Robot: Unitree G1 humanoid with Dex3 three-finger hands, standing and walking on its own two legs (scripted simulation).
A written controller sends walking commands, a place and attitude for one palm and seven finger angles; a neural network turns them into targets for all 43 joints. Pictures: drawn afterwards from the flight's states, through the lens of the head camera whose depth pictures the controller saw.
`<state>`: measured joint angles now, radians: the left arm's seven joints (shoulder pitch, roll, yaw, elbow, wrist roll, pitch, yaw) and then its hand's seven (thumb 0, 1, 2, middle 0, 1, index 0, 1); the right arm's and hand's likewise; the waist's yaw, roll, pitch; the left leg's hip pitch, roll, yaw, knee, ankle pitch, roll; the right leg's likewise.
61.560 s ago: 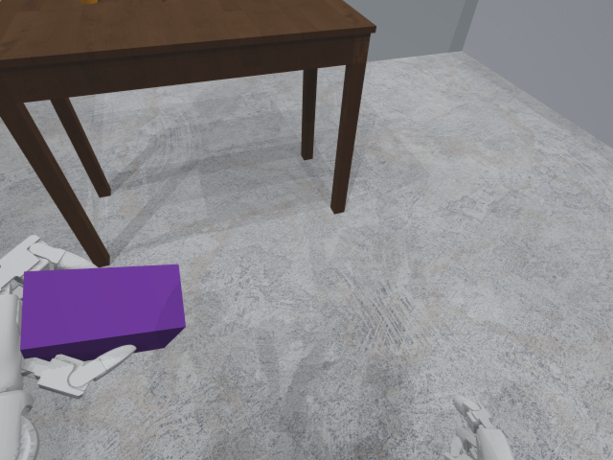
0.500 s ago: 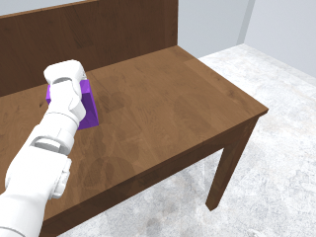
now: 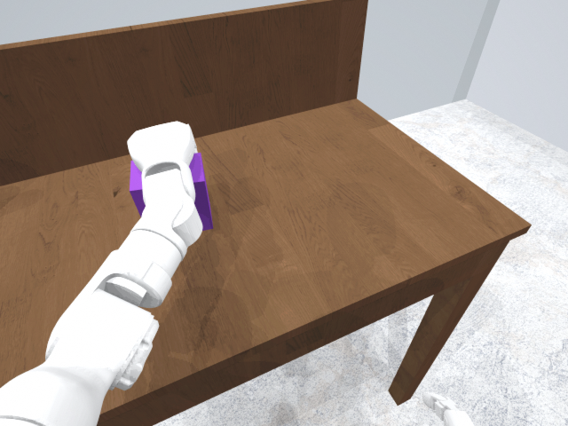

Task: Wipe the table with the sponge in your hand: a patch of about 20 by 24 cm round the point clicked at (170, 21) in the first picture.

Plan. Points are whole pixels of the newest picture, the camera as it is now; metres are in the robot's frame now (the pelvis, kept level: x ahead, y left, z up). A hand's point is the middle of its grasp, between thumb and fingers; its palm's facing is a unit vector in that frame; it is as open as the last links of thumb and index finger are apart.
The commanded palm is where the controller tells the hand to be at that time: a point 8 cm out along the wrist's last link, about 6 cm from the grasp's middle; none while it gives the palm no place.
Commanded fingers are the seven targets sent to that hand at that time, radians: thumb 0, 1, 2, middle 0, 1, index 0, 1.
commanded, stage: wipe back along the third lane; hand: left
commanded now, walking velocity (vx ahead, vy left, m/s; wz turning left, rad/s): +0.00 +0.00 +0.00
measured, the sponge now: (177, 206) +0.43 +0.21 +0.10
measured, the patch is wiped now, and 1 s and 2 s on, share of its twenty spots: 0.90 0.90 0.90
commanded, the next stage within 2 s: slide back across to the middle lane in 1.32 s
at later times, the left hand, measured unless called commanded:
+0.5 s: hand (172, 189) +0.39 +0.19 +0.17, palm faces +0.21 -0.09 -0.97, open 10.2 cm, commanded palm +0.33 +0.17 +0.19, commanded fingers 0.00 0.10 1.30 -1.20 -1.60 -1.20 -1.60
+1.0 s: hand (186, 208) +0.35 +0.16 +0.17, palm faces +0.29 -0.15 -0.95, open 10.1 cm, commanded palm +0.29 +0.13 +0.19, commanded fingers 0.00 0.10 1.30 -1.20 -1.60 -1.20 -1.60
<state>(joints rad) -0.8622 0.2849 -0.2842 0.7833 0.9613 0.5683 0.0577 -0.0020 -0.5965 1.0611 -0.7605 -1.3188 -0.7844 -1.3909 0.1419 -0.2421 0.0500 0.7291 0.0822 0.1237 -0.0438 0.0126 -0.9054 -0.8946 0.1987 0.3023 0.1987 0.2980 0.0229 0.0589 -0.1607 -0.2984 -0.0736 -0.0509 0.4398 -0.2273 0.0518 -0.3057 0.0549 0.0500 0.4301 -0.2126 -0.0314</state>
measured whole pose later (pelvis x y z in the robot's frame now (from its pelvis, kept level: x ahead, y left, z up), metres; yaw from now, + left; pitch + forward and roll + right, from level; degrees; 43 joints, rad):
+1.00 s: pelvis +0.01 -0.02 -0.01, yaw +1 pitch +0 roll +0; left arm -0.45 0.29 -0.40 0.06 0.93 0.80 0.05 0.01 -0.48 1.02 -0.59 -1.45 -0.70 -1.41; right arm -0.01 -0.24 0.09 0.62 0.11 0.25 0.03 0.01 -0.91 -0.89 0.20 0.30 0.20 0.30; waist 0.08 0.08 -0.12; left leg -0.21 -0.06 -0.07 0.52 -0.29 0.03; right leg -0.22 0.07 0.03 0.52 -0.29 -0.06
